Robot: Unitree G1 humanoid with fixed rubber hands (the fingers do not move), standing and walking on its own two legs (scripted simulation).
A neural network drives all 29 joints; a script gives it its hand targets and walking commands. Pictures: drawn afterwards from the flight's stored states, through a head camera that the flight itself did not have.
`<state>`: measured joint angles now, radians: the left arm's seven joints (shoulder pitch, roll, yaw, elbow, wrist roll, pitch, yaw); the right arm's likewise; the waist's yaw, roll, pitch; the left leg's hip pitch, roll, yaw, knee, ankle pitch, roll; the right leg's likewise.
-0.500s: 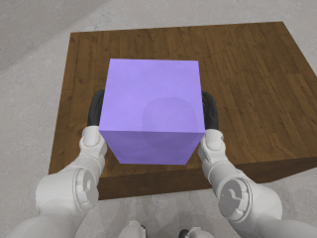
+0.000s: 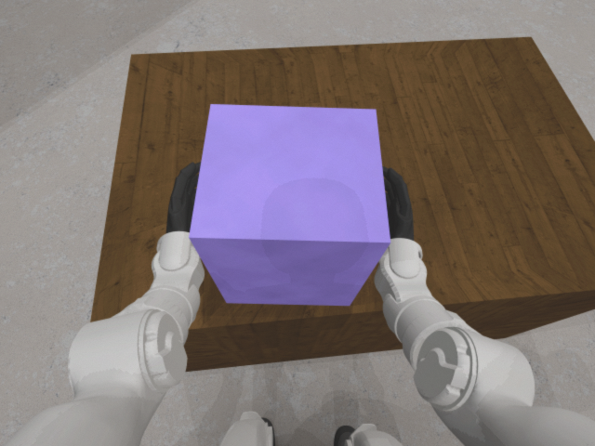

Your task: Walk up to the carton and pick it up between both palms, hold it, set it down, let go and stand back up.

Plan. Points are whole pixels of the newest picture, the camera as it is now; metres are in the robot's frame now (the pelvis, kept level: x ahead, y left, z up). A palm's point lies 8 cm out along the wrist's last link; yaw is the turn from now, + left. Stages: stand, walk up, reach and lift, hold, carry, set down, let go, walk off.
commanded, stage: reach and lift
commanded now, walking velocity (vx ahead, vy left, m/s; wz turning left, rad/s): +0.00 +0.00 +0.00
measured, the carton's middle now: (290, 220) +0.42 +0.04 -0.03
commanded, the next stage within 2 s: none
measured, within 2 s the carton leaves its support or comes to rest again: leaves its support in 1.12 s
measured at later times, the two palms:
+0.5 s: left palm (182, 224) +0.40 +0.19 -0.01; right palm (396, 228) +0.40 -0.11 -0.01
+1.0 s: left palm (182, 231) +0.39 +0.19 +0.00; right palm (397, 226) +0.40 -0.11 +0.00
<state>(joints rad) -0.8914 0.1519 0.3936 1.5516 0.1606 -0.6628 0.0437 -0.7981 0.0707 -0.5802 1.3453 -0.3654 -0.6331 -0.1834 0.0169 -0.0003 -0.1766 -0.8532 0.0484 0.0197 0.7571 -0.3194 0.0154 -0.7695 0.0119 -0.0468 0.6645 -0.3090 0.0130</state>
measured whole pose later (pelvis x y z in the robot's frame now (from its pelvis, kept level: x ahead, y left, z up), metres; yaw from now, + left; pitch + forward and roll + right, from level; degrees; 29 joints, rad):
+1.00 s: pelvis +0.00 -0.01 +0.00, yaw +1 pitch +25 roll -4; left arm -0.87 0.16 0.10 1.61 -0.13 -0.68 0.07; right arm -0.83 0.02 -0.26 1.46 -0.13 -0.62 -0.23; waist 0.02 0.03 -0.24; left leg -0.89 0.06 -0.02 0.75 -0.30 -0.01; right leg -0.79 0.03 -0.09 0.64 -0.29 -0.01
